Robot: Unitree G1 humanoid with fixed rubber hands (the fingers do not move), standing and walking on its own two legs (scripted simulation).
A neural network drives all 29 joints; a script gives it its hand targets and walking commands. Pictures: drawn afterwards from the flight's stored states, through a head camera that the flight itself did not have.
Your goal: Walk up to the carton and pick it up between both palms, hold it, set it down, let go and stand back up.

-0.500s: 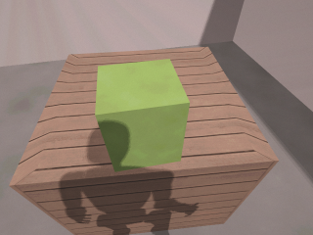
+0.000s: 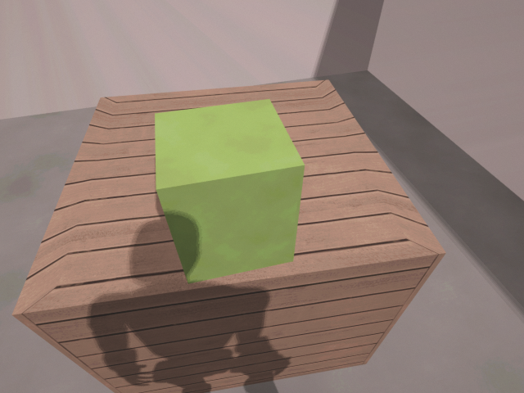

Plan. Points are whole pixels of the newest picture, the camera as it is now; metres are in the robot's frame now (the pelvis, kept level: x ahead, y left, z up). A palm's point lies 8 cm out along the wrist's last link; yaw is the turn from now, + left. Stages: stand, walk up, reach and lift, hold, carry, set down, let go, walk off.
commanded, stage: stand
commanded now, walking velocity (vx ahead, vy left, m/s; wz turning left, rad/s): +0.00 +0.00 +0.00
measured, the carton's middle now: (228, 192) +0.47 +0.06 +0.06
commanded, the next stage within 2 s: none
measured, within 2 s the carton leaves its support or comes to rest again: neither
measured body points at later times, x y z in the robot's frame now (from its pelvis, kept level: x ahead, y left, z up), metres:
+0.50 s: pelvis -0.01 +0.00 +0.00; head -0.01 -0.01 +0.45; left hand -0.01 +0.21 -0.16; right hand -0.04 -0.22 -0.16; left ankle +0.01 +0.09 -0.74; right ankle +0.03 -0.13 -0.74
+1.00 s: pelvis +0.00 +0.00 +0.00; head -0.01 -0.01 +0.45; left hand -0.01 +0.20 -0.16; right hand -0.03 -0.22 -0.16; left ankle +0.01 +0.09 -0.74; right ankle +0.03 -0.13 -0.74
